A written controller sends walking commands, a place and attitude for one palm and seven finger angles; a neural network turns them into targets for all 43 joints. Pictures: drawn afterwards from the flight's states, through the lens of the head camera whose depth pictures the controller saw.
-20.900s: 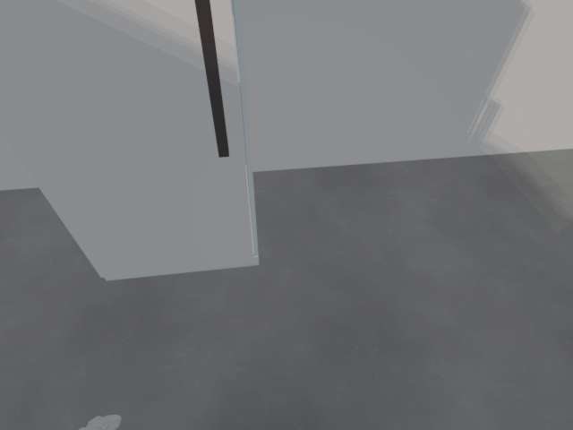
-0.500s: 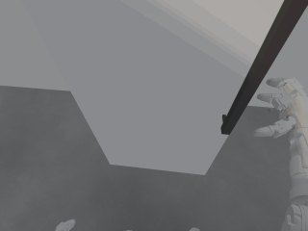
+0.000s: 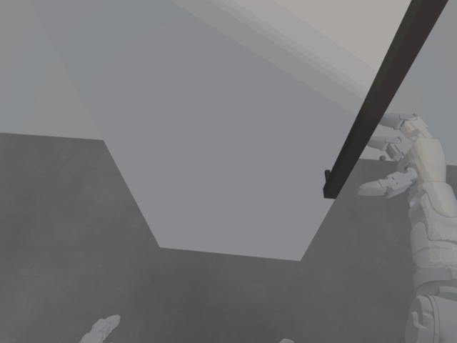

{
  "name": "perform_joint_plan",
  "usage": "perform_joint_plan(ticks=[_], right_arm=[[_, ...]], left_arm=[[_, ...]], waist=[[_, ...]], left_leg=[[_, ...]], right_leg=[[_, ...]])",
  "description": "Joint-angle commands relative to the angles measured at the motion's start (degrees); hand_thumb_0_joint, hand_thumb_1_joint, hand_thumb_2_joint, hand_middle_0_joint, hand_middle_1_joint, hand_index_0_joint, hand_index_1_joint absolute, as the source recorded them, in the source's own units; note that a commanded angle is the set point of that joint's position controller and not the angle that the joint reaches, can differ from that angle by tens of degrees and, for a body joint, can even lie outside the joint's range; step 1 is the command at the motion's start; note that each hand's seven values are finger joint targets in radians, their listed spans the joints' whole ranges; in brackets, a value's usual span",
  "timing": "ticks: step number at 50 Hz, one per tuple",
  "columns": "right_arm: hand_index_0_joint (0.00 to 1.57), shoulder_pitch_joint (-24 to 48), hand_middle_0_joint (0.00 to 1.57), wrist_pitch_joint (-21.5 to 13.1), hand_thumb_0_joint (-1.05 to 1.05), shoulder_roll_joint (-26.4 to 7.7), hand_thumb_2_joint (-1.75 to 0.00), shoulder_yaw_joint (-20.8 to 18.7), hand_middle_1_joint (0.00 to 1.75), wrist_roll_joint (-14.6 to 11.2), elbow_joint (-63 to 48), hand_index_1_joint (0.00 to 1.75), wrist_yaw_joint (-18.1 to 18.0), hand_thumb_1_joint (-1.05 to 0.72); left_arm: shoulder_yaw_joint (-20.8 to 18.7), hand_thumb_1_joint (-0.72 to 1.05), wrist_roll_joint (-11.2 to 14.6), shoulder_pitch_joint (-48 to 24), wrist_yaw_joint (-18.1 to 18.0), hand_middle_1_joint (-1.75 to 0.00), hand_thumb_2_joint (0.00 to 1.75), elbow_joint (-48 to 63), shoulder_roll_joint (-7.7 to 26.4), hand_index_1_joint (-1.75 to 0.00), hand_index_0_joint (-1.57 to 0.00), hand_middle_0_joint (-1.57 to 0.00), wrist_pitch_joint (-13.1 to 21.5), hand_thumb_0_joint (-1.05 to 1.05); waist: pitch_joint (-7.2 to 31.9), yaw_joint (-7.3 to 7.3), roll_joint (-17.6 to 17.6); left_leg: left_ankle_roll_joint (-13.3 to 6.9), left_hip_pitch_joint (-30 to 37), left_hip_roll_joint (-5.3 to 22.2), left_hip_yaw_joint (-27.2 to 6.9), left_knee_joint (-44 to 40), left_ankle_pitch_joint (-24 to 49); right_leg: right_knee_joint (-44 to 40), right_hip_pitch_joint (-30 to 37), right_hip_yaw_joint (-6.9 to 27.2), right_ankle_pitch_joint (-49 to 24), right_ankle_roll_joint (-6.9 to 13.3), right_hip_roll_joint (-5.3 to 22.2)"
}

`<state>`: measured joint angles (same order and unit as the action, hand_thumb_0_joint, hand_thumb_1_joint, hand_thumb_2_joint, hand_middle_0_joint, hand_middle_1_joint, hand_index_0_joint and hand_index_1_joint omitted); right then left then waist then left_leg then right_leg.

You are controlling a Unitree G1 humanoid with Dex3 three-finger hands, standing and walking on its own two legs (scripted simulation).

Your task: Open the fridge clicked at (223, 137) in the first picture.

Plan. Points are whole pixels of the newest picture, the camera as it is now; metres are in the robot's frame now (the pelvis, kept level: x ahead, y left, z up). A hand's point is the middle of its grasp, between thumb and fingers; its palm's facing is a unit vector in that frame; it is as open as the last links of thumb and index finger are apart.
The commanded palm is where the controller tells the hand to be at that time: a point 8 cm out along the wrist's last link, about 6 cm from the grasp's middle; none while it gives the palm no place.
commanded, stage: feel for the door with the fingertips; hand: right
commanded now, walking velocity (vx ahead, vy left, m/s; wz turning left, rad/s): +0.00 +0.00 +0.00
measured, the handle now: (363, 111) +0.48 -0.17 +0.16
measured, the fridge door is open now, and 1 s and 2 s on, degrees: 0 0 0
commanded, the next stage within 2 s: slide the fingers in behind the handle in 0.30 s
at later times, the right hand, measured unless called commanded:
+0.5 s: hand (380, 151) +0.45 -0.21 +0.10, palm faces -0.02 +1.00 -0.01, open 13.5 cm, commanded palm +0.42 -0.26 +0.10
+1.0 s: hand (373, 161) +0.42 -0.20 +0.10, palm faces -0.02 +1.00 -0.01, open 14.0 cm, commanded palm +0.40 -0.24 +0.10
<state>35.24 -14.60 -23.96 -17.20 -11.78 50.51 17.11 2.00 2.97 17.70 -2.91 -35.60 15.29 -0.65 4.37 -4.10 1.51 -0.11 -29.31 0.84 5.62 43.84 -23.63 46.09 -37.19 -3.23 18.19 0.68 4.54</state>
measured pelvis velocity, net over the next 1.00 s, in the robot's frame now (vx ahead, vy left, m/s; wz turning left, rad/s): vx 0.00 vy -0.01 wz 0.01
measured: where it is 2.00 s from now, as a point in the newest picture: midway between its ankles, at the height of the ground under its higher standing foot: outside the picture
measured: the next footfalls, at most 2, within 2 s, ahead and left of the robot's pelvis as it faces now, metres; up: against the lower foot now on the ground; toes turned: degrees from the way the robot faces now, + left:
none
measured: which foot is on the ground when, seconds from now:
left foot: down 0.00-1.00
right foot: down 0.00-1.00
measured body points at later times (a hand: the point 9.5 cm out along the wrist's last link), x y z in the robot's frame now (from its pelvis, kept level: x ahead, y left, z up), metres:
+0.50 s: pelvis -0.01 +0.00 -0.01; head +0.06 -0.01 +0.44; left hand +0.04 +0.27 -0.12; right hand +0.44 -0.27 +0.11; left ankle -0.02 +0.12 -0.71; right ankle +0.05 -0.11 -0.71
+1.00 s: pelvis +0.00 -0.01 +0.00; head +0.05 -0.01 +0.45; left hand +0.09 +0.26 -0.11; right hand +0.42 -0.25 +0.10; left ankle -0.02 +0.12 -0.71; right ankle +0.05 -0.11 -0.71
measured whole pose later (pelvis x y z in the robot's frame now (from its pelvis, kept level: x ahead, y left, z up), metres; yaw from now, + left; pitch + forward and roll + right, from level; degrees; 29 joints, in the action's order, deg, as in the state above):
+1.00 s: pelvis +0.00 -0.01 +0.00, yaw +0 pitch +10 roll +2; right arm 32.8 -15.9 -21.1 -15.3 -11.7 46.8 14.8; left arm 1.3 2.9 18.3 -2.4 -35.0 15.0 -0.8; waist 4.6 -3.7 1.6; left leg 0.3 -29.9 0.9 5.1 44.1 -23.8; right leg 46.8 -37.9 -3.5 18.8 1.0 4.5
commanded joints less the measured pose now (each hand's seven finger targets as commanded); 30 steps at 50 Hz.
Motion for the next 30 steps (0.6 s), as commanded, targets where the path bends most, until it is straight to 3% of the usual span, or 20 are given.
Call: perform_joint_plan(ticks=[1, 2, 4, 6, 9, 10, 11, 12, 16, 17, 18, 19, 20, 22, 25, 26, 27, 30], right_arm=[[0.3, 25.8, 0.3, -4.0, 0.0, -13.3, -0.3, -2.8, 1.2, -1.4, -8.3, 1.2, 1.2, 0.5], [0.3, 27.1, 0.3, -4.1, 0.0, -12.4, -0.3, -1.9, 1.2, -1.4, -7.1, 1.2, 1.3, 0.5], [0.3, 27.8, 0.3, -4.9, 0.0, -14.1, -0.3, -3.2, 1.2, -1.0, -7.0, 1.2, 1.2, 0.5], [0.3, 29.8, 0.3, -5.9, 0.0, -16.9, -0.3, -5.0, 1.2, -0.6, -6.5, 1.2, 1.0, 0.5], [0.3, 30.0, 0.3, -7.4, 0.0, -16.7, -0.3, -4.9, 1.2, -0.2, -8.9, 1.2, 0.9, 0.5], [0.3, 30.0, 0.3, -7.8, 0.0, -15.6, -0.3, -4.1, 1.2, -0.5, -9.4, 1.2, 0.8, 0.5], [0.3, 29.8, 0.3, -7.7, 0.0, -16.7, -0.3, -5.0, 1.2, -0.3, -8.3, 1.2, 0.7, 0.5], [0.3, 31.2, 0.3, -7.7, 0.0, -15.8, -0.3, -3.9, 1.2, -0.1, -8.5, 1.2, 0.7, 0.5], [0.3, 33.4, 0.3, -7.1, 0.0, -18.0, -0.3, -5.4, 1.2, -0.1, -5.4, 1.2, 0.7, 0.5], [0.3, 33.6, 0.3, -6.7, 0.0, -16.8, -0.3, -4.1, 1.2, 0.0, -4.4, 1.2, 0.8, 0.5], [0.3, 35.1, 0.3, -6.4, 0.0, -17.7, -0.3, -4.7, 1.2, 0.0, -3.3, 1.2, 0.8, 0.5], [0.3, 35.7, 0.3, -6.3, 0.0, -16.9, -0.3, -3.6, 1.2, 0.3, -2.5, 1.2, 1.0, 0.5], [0.3, 36.3, 0.3, -6.6, 0.0, -16.4, -0.3, -3.6, 1.2, 0.0, -2.8, 1.2, 1.0, 0.5], [0.3, 35.6, 0.3, -6.5, 0.0, -17.3, -0.3, -4.1, 1.2, 0.4, -2.0, 1.2, 1.2, 0.5], [0.3, 33.2, 0.3, -7.2, 0.0, -13.7, -0.3, -2.7, 1.2, -0.5, -4.7, 1.2, 1.6, 0.5], [0.3, 32.1, 0.3, -7.4, 0.0, -15.9, -0.3, -4.5, 1.2, -0.4, -5.0, 1.2, 1.5, 0.5], [0.3, 30.3, 0.3, -7.2, 0.0, -14.0, -0.3, -3.1, 1.2, -0.6, -5.7, 1.2, 1.6, 0.5], [0.3, 28.2, 0.3, -7.1, 0.0, -15.5, -0.3, -4.7, 1.2, -1.2, -5.3, 1.2, 1.2, 0.5]], left_arm=[[-3.6, 0.9, 0.0, 3.1, -1.1, -0.3, 0.9, 4.9, 9.5, -0.3, -0.2, -0.2, 1.9, 0.0], [-3.5, 0.9, -0.1, 3.2, -1.2, -0.3, 0.9, 4.6, 9.3, -0.3, -0.2, -0.2, 1.9, 0.0], [-3.6, 0.9, -0.3, 3.8, -1.1, -0.3, 0.9, 4.5, 9.4, -0.3, -0.2, -0.2, 1.9, 0.0], [-3.6, 0.9, -0.3, 4.5, -1.1, -0.3, 0.9, 4.1, 9.8, -0.3, -0.2, -0.2, 1.6, 0.0], [-3.9, 0.9, -0.4, 4.8, -1.0, -0.3, 0.9, 4.1, 9.5, -0.3, -0.2, -0.2, 1.6, 0.0], [-3.9, 0.9, -0.5, 5.1, -0.8, -0.3, 0.9, 4.2, 9.4, -0.3, -0.2, -0.2, 1.6, 0.0], [-3.8, 0.9, -0.5, 5.1, -0.8, -0.3, 0.9, 3.9, 9.6, -0.3, -0.2, -0.2, 1.5, 0.0], [-3.9, 0.9, -0.4, 5.3, -0.8, -0.3, 0.9, 3.6, 9.5, -0.3, -0.2, -0.2, 1.4, 0.0], [-4.0, 0.9, -0.2, 5.9, -1.2, -0.3, 0.9, 3.1, 10.0, -0.3, -0.2, -0.2, 1.2, 0.0], [-3.8, 0.9, -0.3, 5.8, -1.2, -0.3, 0.9, 2.9, 9.7, -0.3, -0.2, -0.2, 1.2, 0.0], [-3.8, 0.9, -0.3, 6.4, -1.4, -0.3, 0.9, 2.6, 10.1, -0.3, -0.2, -0.2, 1.1, 0.0], [-3.8, 0.9, -0.3, 6.3, -1.4, -0.3, 0.9, 2.4, 10.0, -0.3, -0.2, -0.2, 1.1, 0.0], [-3.7, 0.9, -0.5, 6.7, -1.4, -0.3, 0.9, 2.5, 9.9, -0.3, -0.2, -0.2, 1.3, 0.0], [-3.8, 0.9, -0.5, 6.9, -1.4, -0.3, 0.9, 2.3, 10.0, -0.3, -0.2, -0.2, 1.4, 0.0], [-4.0, 0.9, -0.8, 7.0, -1.0, -0.3, 0.9, 3.1, 9.5, -0.3, -0.2, -0.2, 1.7, 0.0], [-4.2, 0.9, -0.7, 7.0, -0.9, -0.3, 0.9, 3.0, 9.9, -0.3, -0.2, -0.2, 1.6, 0.0], [-4.1, 0.9, -0.6, 6.5, -0.7, -0.3, 0.9, 3.3, 9.5, -0.3, -0.2, -0.2, 1.6, 0.0], [-3.9, 0.9, -0.6, 6.3, -0.7, -0.3, 0.9, 4.0, 9.7, -0.3, -0.2, -0.2, 1.4, 0.0]], waist=[[16.6, -1.45, 0.0], [15.9, -1.82, 0.2], [17.6, -1.31, 1.8], [19.0, -1.53, 0.8], [22.6, -0.76, 4.8], [22.7, -1.16, 5.1], [22.5, -0.94, 5.1], [22.0, -1.73, 5.1], [19.3, -2.54, 1.5], [18.3, -2.92, 2.6], [17.4, -3.34, 1.0], [16.5, -3.61, 3.3], [16.8, -3.74, 2.3], [18.9, -3.18, 3.6], [22.0, -2.55, 4.2], [23.3, -1.77, 4.1], [23.2, -1.52, 5.1], [20.2, -1.32, 0.1]], left_leg=[[-0.4, -2.2, -3.0, -3.4, -6.6, 14.7], [-0.3, -2.9, -3.0, -3.4, -6.7, 14.0], [-0.4, -2.8, -2.9, -3.7, -6.2, 14.4], [-0.3, -2.2, -3.0, -3.9, -5.8, 14.9], [-0.6, -2.3, -3.1, -3.7, -5.0, 15.8], [-0.7, -2.7, -3.4, -3.4, -4.8, 16.1], [-0.6, -3.0, -3.4, -3.6, -5.0, 15.6], [-0.6, -3.7, -3.5, -3.3, -4.9, 15.6], [-0.2, -3.7, -3.5, -3.8, -5.8, 14.0], [-0.2, -4.3, -3.4, -3.7, -5.9, 13.4], [-0.1, -4.9, -3.4, -3.7, -6.2, 12.5], [-0.2, -6.5, -3.4, -3.6, -6.2, 11.1], [-0.3, -6.5, -3.5, -3.4, -6.1, 10.7], [-0.3, -6.2, -3.3, -3.6, -5.8, 11.2], [-0.7, -6.1, -3.6, -2.8, -5.0, 12.7], [-0.6, -5.9, -3.6, -2.9, -4.8, 13.2], [-0.7, -5.5, -3.7, -2.8, -4.8, 13.8], [-0.6, -3.3, -3.8, -2.9, -5.3, 13.5]], right_leg=[[-4.8, 16.6, 3.9, -8.6, 1.6, -3.2], [-4.7, 16.3, 3.8, -7.9, 1.6, -3.3], [-4.2, 16.4, 3.8, -8.5, 1.5, -3.3], [-3.9, 16.0, 4.0, -9.0, 1.7, -3.2], [-3.5, 19.0, 4.2, -11.3, 1.2, -3.1], [-3.3, 19.5, 4.2, -12.0, 1.4, -3.1], [-3.3, 19.1, 4.3, -11.3, 1.3, -3.0], [-3.4, 19.4, 4.5, -11.5, 1.3, -2.8], [-3.7, 16.1, 4.3, -8.6, 1.8, -2.9], [-3.6, 15.6, 4.1, -7.9, 1.8, -3.0], [-3.8, 14.8, 4.5, -6.9, 1.8, -2.9], [-3.9, 15.3, 4.6, -6.2, 1.6, -2.8], [-3.6, 15.4, 4.7, -6.3, 1.9, -2.9], [-3.5, 16.1, 4.8, -7.0, 1.6, -2.8], [-3.0, 19.0, 4.8, -9.8, 1.6, -2.8], [-3.1, 19.7, 5.0, -10.4, 1.3, -2.6], [-3.2, 20.1, 4.7, -11.1, 1.2, -2.7], [-3.4, 16.0, 4.3, -9.0, 1.7, -2.9]])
